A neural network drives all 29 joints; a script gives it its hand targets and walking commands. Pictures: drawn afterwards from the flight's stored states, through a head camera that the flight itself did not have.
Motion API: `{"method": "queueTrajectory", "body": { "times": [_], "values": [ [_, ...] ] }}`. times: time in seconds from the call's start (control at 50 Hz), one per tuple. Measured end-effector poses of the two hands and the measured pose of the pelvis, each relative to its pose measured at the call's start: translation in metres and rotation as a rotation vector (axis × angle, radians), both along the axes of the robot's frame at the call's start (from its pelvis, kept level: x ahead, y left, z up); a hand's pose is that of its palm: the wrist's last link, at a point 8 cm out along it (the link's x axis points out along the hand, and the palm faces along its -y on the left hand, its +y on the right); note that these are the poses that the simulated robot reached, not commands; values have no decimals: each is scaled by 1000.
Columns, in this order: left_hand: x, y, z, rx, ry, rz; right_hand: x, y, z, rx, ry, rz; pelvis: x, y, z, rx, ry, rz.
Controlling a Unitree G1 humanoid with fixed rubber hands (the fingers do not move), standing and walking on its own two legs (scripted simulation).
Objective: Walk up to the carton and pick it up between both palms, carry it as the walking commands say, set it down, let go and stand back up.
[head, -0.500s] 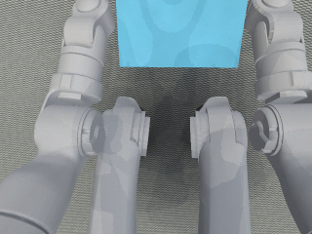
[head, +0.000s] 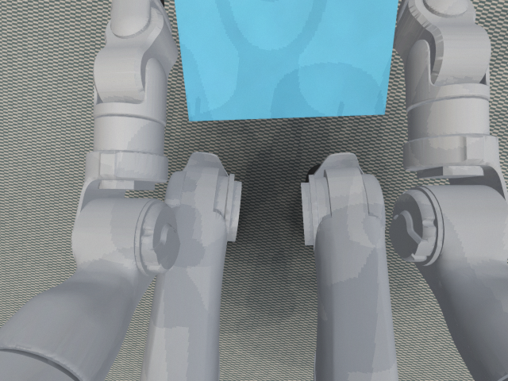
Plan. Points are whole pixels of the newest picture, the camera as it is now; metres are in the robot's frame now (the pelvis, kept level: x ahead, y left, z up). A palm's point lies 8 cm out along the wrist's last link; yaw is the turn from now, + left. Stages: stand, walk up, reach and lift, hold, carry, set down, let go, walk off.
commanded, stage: reach and lift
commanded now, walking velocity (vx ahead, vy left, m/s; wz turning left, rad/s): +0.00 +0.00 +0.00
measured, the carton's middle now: (279, 18) +0.52 -0.02 -0.19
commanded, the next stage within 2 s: none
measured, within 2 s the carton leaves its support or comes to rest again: neither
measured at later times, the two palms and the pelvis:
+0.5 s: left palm out of the picture +0.52 +0.13 -0.04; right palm out of the picture +0.52 -0.16 -0.05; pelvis -0.02 +0.00 +0.05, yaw -1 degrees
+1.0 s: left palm out of the picture +0.49 +0.13 +0.04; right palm out of the picture +0.50 -0.16 +0.03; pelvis -0.03 +0.01 +0.09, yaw -2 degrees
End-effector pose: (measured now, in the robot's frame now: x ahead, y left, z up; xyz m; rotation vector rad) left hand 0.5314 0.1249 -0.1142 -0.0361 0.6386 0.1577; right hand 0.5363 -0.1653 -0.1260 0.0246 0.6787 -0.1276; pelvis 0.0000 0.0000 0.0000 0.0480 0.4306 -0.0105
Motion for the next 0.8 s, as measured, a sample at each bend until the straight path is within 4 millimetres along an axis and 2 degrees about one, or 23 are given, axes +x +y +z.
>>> {"method": "queueTrajectory", "body": {
  "times": [0.2, 0.48, 0.66, 0.8],
  "values": [
    [-9, -8, 37, -5, -18, -1, -8, -8, 42, 5, -18, -14, -15, 0, 17, -3, -35, -7],
    [-15, 0, 75, 37, 14, -14, -17, 0, 71, -2, 13, 2, -21, 1, 47, 10, -48, -17],
    [-18, 1, 103, 23, -20, -20, -21, 1, 103, 0, -20, -15, -21, 4, 64, -1, -71, -20],
    [-29, -2, 112, -3, 3, -18, -34, -2, 117, -19, 2, -22, -25, 7, 77, -18, -92, -21]
  ]
}}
